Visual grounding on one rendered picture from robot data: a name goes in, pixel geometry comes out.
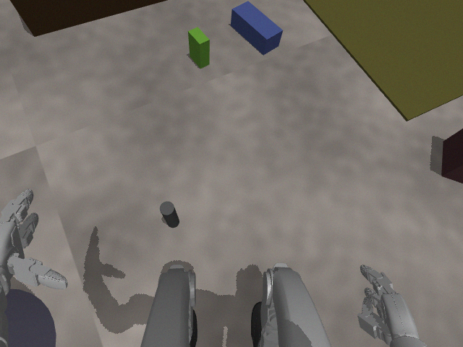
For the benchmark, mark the left robot hand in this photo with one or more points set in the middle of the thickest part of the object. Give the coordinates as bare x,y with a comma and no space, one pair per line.
14,238

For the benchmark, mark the right robot hand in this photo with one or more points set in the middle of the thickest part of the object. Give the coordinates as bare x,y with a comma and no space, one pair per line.
395,319

